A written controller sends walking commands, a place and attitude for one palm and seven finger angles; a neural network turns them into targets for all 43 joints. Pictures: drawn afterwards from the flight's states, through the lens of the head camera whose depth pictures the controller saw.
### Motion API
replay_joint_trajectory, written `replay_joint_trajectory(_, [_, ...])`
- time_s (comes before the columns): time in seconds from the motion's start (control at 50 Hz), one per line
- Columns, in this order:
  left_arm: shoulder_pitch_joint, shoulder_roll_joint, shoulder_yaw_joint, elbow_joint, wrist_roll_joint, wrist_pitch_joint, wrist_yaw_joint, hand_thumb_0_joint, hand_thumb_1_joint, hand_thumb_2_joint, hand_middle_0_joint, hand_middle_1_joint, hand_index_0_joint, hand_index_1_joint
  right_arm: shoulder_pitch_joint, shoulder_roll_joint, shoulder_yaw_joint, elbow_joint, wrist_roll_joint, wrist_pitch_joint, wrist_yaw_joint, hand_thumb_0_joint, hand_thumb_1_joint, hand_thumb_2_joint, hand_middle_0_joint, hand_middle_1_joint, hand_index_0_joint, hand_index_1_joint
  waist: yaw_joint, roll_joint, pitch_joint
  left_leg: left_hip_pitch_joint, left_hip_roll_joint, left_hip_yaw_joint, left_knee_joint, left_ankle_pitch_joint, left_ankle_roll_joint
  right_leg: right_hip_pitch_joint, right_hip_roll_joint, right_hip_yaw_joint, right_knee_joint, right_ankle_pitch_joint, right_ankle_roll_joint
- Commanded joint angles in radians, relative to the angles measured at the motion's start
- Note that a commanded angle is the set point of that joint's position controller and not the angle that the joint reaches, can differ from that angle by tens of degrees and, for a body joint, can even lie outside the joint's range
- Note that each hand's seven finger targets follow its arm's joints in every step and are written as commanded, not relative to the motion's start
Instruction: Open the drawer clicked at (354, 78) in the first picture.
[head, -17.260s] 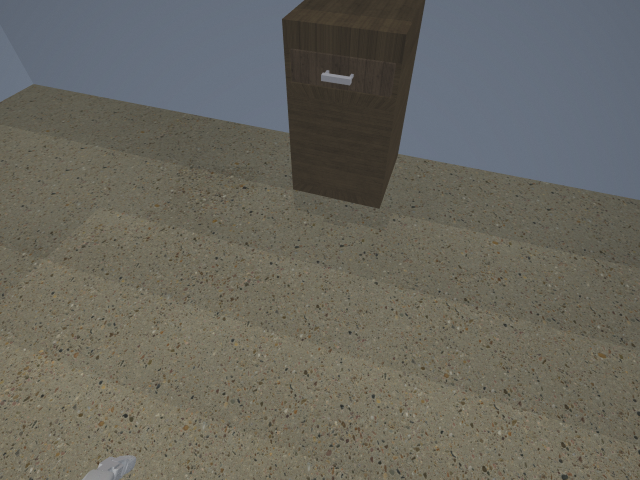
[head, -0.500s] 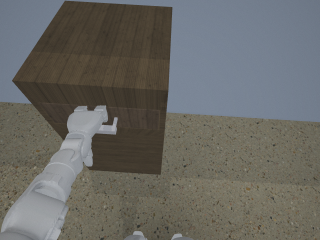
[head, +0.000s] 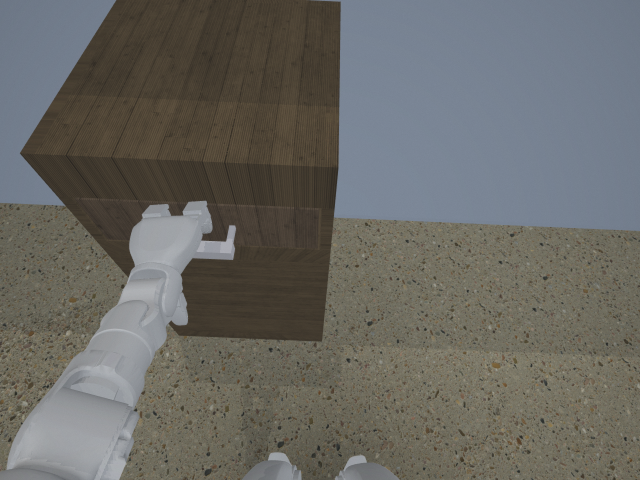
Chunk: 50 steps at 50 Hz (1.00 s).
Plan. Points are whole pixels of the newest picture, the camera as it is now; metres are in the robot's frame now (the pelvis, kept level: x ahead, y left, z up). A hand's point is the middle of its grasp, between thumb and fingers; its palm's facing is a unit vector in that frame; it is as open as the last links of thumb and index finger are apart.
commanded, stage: move the hooked fingers above the handle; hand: left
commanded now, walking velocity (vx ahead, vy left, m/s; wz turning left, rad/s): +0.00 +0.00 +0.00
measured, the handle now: (202, 239) +0.50 +0.19 -0.10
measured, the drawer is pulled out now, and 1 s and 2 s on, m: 0.00 0.00 0.00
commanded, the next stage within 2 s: lower the fingers behind the handle in 0.10 s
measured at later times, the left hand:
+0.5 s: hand (181, 265) +0.42 +0.20 -0.05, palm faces -0.07 -0.06 -1.00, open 13.8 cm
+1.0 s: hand (188, 269) +0.43 +0.20 -0.09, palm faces -0.02 -0.03 -1.00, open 13.8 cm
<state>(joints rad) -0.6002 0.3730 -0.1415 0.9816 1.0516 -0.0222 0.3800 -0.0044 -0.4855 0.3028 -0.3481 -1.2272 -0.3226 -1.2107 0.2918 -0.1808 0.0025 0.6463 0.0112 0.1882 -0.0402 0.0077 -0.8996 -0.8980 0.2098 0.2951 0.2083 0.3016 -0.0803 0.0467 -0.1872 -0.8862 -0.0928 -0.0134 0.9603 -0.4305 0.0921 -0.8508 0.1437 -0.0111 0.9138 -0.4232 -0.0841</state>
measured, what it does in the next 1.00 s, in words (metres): stands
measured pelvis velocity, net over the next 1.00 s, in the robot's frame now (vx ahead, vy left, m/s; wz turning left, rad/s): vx -0.01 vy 0.01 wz -0.02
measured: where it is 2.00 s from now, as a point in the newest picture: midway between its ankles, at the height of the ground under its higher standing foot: outside the picture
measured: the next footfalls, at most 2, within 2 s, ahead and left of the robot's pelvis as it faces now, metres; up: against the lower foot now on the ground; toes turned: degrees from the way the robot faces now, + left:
none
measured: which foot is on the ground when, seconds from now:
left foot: down 0.00-1.00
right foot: down 0.00-1.00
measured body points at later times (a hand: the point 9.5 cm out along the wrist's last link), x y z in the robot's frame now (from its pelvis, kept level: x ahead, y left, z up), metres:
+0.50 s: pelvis +0.00 +0.01 -0.01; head +0.09 +0.02 +0.42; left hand +0.42 +0.20 +0.00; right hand +0.04 -0.25 -0.14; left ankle +0.00 +0.06 -0.68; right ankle +0.00 -0.07 -0.68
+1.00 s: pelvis -0.01 +0.01 -0.04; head +0.11 +0.02 +0.40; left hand +0.43 +0.20 -0.03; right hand +0.05 -0.25 -0.17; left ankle +0.00 +0.06 -0.68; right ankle +0.00 -0.07 -0.68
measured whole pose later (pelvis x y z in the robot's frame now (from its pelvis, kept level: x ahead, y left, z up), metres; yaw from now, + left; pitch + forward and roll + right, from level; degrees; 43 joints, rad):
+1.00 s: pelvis -0.01 +0.01 -0.04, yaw -1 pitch +26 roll -4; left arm -0.65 0.35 -0.09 1.06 1.15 -0.02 0.59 0.00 -0.49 0.30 -0.30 -1.21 -0.32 -1.20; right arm 0.27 -0.22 -0.04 0.68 -0.03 0.20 0.01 0.01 -0.90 -0.90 0.21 0.29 0.21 0.30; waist -0.09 0.06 -0.23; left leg -1.12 -0.09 0.00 1.18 -0.51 0.10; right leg -1.08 0.15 -0.04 1.12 -0.50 -0.07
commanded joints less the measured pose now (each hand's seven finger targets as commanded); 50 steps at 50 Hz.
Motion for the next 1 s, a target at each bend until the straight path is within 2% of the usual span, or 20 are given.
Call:
replay_joint_trajectory(0.0, [-0.441,0.113,0.011,-0.220,0.056,-0.163,0.049,0.000,-0.500,0.300,-0.300,-1.200,-0.300,-1.200,0.074,-0.186,-0.078,-0.052,-0.020,-0.045,-0.027,0.000,-0.900,-0.900,0.200,0.300,0.200,0.300,-0.047,0.064,-0.285,0.317,0.065,-0.078,-0.050,0.221,-0.039,-0.044,-0.058,0.060,-0.105,0.133,0.017])
replay_joint_trajectory(0.02, [-0.449,0.110,0.024,-0.207,0.065,-0.168,0.071,0.000,-0.500,0.300,-0.300,-1.200,-0.300,-1.200,0.078,-0.186,-0.083,-0.046,-0.023,-0.043,-0.018,0.000,-0.900,-0.900,0.200,0.300,0.200,0.300,-0.039,0.106,-0.296,0.327,0.065,-0.083,-0.043,0.257,-0.049,-0.072,-0.057,0.050,-0.085,0.140,0.009])
replay_joint_trajectory(0.04, [-0.388,0.155,0.084,-0.160,0.082,-0.159,0.107,0.000,-0.500,0.300,-0.300,-1.200,-0.300,-1.200,0.080,-0.190,-0.084,-0.048,-0.027,-0.036,-0.008,0.000,-0.900,-0.900,0.200,0.300,0.200,0.300,-0.010,0.099,-0.306,0.314,0.070,-0.093,-0.036,0.278,-0.062,-0.091,-0.052,0.039,-0.060,0.136,0.004])
replay_joint_trajectory(0.06, [-0.379,0.137,0.083,-0.138,0.084,-0.138,0.139,0.000,-0.500,0.300,-0.300,-1.200,-0.300,-1.200,0.081,-0.191,-0.084,-0.052,-0.034,-0.031,0.004,0.000,-0.900,-0.900,0.200,0.300,0.200,0.300,-0.008,0.102,-0.315,0.292,0.068,-0.087,-0.026,0.297,-0.068,-0.094,-0.048,0.032,-0.045,0.144,0.003])
replay_joint_trajectory(0.12, [-0.259,0.241,0.218,-0.053,0.078,-0.036,0.223,0.000,-0.500,0.300,-0.300,-1.200,-0.300,-1.200,0.068,-0.208,-0.080,-0.074,-0.045,-0.003,0.028,0.000,-0.900,-0.900,0.200,0.300,0.200,0.300,0.053,0.019,-0.361,0.194,0.057,-0.064,-0.017,0.341,-0.066,0.005,-0.042,0.041,-0.011,0.212,0.001])
replay_joint_trajectory(0.2, [-0.326,0.223,0.176,-0.060,0.104,0.070,0.273,0.000,-0.500,0.300,-0.300,-1.200,-0.300,-1.200,0.064,-0.214,-0.088,-0.087,-0.040,0.020,0.039,0.000,-0.900,-0.900,0.200,0.300,0.200,0.300,0.024,-0.065,-0.415,0.142,0.051,-0.034,-0.019,0.339,-0.048,0.124,-0.045,0.070,-0.028,0.302,0.020])
replay_joint_trajectory(0.24, [-0.383,0.218,0.153,-0.082,0.102,0.097,0.259,0.000,-0.500,0.300,-0.300,-1.200,-0.300,-1.200,0.061,-0.219,-0.090,-0.087,-0.031,0.018,0.033,0.000,-0.900,-0.900,0.200,0.300,0.200,0.300,0.007,-0.061,-0.443,0.164,0.055,-0.041,-0.028,0.324,-0.046,0.132,-0.048,0.071,-0.033,0.299,0.027])
replay_joint_trajectory(0.28, [-0.426,0.208,0.139,-0.148,0.080,0.081,0.227,0.000,-0.500,0.300,-0.300,-1.200,-0.300,-1.200,0.066,-0.220,-0.098,-0.086,-0.024,0.003,0.023,0.000,-0.900,-0.900,0.200,0.300,0.200,0.300,-0.007,-0.037,-0.498,0.235,0.063,-0.041,-0.032,0.335,-0.042,0.147,-0.052,0.070,-0.048,0.311,0.034])
replay_joint_trajectory(0.32, [-0.500,0.148,0.080,-0.235,0.048,0.026,0.181,0.000,-0.500,0.300,-0.300,-1.200,-0.300,-1.200,0.076,-0.217,-0.105,-0.080,-0.023,-0.016,0.010,0.000,-0.900,-0.900,0.200,0.300,0.200,0.300,-0.044,-0.007,-0.529,0.325,0.072,-0.058,-0.024,0.340,-0.041,0.106,-0.053,0.063,-0.055,0.290,0.036])
replay_joint_trajectory(0.34, [-0.488,0.164,0.091,-0.243,0.053,-0.006,0.165,0.000,-0.500,0.300,-0.300,-1.200,-0.300,-1.200,0.082,-0.217,-0.110,-0.067,-0.023,-0.022,0.005,0.000,-0.900,-0.900,0.200,0.300,0.200,0.300,-0.036,0.027,-0.546,0.361,0.075,-0.063,-0.020,0.359,-0.045,0.076,-0.052,0.061,-0.048,0.284,0.035])
replay_joint_trajectory(0.38, [-0.483,0.121,0.049,-0.231,0.053,-0.057,0.141,0.000,-0.500,0.300,-0.300,-1.200,-0.300,-1.200,0.087,-0.212,-0.107,-0.046,-0.026,-0.032,-0.003,0.000,-0.900,-0.900,0.200,0.300,0.200,0.300,-0.059,0.037,-0.478,0.371,0.080,-0.077,-0.008,0.345,-0.050,-0.008,-0.049,0.050,-0.047,0.237,0.031])
replay_joint_trajectory(0.44, [-0.425,0.098,0.035,-0.163,0.084,-0.110,0.144,0.000,-0.500,0.300,-0.300,-1.200,-0.300,-1.200,0.082,-0.206,-0.104,-0.024,-0.033,-0.037,0.002,0.000,-0.900,-0.900,0.200,0.300,0.200,0.300,-0.053,0.064,-0.371,0.345,0.083,-0.101,0.006,0.324,-0.068,-0.123,-0.044,0.037,-0.034,0.169,0.020])
replay_joint_trajectory(0.5, [-0.392,0.092,0.050,-0.086,0.098,-0.099,0.181,0.000,-0.500,0.300,-0.300,-1.200,-0.300,-1.200,0.084,-0.205,-0.099,-0.022,-0.040,-0.029,0.021,0.000,-0.900,-0.900,0.200,0.300,0.200,0.300,-0.038,0.068,-0.310,0.269,0.080,-0.106,0.020,0.286,-0.076,-0.175,-0.041,0.022,-0.007,0.131,0.008])
replay_joint_trajectory(0.52, [-0.378,0.105,0.074,-0.076,0.094,-0.088,0.193,0.000,-0.500,0.300,-0.300,-1.200,-0.300,-1.200,0.080,-0.207,-0.099,-0.026,-0.043,-0.025,0.027,0.000,-0.900,-0.900,0.200,0.300,0.200,0.300,-0.022,0.087,-0.333,0.270,0.079,-0.108,0.023,0.314,-0.081,-0.173,-0.041,0.021,0.007,0.141,0.004])
replay_joint_trajectory(0.6, [-0.333,0.116,0.113,-0.064,0.095,-0.033,0.238,0.000,-0.500,0.300,-0.300,-1.200,-0.300,-1.200,0.074,-0.211,-0.101,-0.055,-0.049,-0.003,0.045,0.000,-0.900,-0.900,0.200,0.300,0.200,0.300,0.000,0.034,-0.421,0.242,0.078,-0.093,0.052,0.376,-0.079,-0.113,-0.036,0.022,0.041,0.208,0.009])
replay_joint_trajectory(0.72, [-0.404,0.185,0.154,-0.166,0.107,-0.028,0.255,0.000,-0.500,0.300,-0.300,-1.200,-0.300,-1.200,0.064,-0.214,-0.099,-0.067,-0.052,-0.001,0.035,0.000,-0.900,-0.900,0.200,0.300,0.200,0.300,-0.007,0.007,-0.528,0.215,0.075,-0.087,0.081,0.392,-0.062,-0.034,-0.041,0.043,0.073,0.286,0.022])
replay_joint_trajectory(0.76, [-0.430,0.166,0.133,-0.164,0.112,-0.035,0.261,0.000,-0.500,0.300,-0.300,-1.200,-0.300,-1.200,0.071,-0.213,-0.103,-0.051,-0.050,-0.006,0.034,0.000,-0.900,-0.900,0.200,0.300,0.200,0.300,-0.025,0.017,-0.510,0.226,0.081,-0.090,0.089,0.378,-0.064,-0.073,-0.041,0.037,0.073,0.259,0.026])
replay_joint_trajectory(0.84, [-0.399,0.166,0.131,-0.106,0.113,-0.015,0.260,0.000,-0.500,0.300,-0.300,-1.200,-0.300,-1.200,0.068,-0.212,-0.100,-0.039,-0.049,-0.009,0.035,0.000,-0.900,-0.900,0.200,0.300,0.200,0.300,-0.023,0.041,-0.486,0.223,0.081,-0.095,0.092,0.370,-0.072,-0.115,-0.040,0.032,0.077,0.232,0.024])
replay_joint_trajectory(0.92, [-0.403,0.064,0.050,-0.085,0.086,-0.009,0.227,0.000,-0.500,0.300,-0.300,-1.200,-0.300,-1.200,0.073,-0.206,-0.103,-0.035,-0.047,-0.013,0.042,0.000,-0.900,-0.900,0.200,0.300,0.200,0.300,-0.046,0.053,-0.461,0.234,0.081,-0.100,0.099,0.367,-0.073,-0.144,-0.040,0.025,0.071,0.224,0.024])
replay_joint_trajectory(0.98, [-0.401,0.093,0.059,-0.050,0.085,-0.013,0.208,0.000,-0.500,0.300,-0.300,-1.200,-0.300,-1.200,0.079,-0.213,-0.099,-0.029,-0.043,-0.010,0.038,0.000,-0.900,-0.900,0.200,0.300,0.200,0.300,-0.049,0.022,-0.425,0.183,0.079,-0.099,0.107,0.306,-0.064,-0.161,-0.040,0.025,0.072,0.188,0.024])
